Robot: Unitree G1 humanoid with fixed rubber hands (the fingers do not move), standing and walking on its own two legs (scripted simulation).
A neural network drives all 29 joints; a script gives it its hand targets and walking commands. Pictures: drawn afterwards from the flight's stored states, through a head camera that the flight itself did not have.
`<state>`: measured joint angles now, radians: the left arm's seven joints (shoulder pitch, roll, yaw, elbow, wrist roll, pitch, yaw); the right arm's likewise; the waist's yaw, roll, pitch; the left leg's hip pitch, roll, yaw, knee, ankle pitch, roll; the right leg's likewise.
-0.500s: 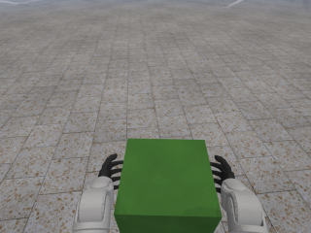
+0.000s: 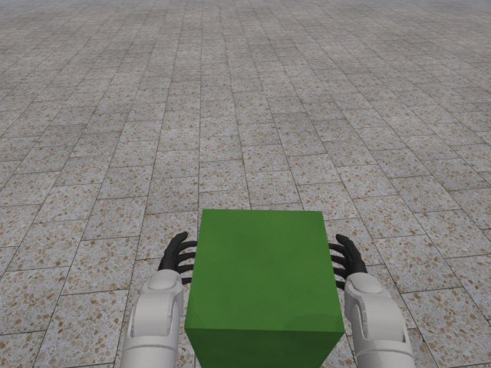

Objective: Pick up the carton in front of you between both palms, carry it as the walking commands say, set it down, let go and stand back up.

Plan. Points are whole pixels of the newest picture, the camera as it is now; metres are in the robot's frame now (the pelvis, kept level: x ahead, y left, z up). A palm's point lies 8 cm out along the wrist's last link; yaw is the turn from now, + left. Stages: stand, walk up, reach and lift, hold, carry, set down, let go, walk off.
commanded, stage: carry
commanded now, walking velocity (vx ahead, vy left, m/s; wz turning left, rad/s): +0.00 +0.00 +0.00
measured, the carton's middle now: (260, 295) +0.30 +0.00 -0.04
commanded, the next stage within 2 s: hold in 0.20 s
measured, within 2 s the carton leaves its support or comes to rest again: neither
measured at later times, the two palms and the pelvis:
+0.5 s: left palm (188, 276) +0.29 +0.12 +0.04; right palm (380, 299) +0.25 -0.18 +0.05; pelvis -0.01 +0.00 +0.01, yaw -6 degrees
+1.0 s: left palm (181, 263) +0.30 +0.13 +0.05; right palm (370, 290) +0.26 -0.16 +0.06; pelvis +0.00 +0.03 +0.01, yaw -9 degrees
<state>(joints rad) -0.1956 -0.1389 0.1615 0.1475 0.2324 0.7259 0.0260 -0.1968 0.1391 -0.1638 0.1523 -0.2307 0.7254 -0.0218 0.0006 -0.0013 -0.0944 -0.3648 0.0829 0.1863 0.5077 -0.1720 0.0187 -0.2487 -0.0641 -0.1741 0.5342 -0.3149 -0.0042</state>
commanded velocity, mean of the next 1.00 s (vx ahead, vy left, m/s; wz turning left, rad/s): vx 0.00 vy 0.00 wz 0.00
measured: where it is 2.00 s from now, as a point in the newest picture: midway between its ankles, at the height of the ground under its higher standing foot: outside the picture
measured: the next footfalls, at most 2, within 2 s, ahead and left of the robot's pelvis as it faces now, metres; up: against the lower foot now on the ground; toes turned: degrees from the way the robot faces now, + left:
none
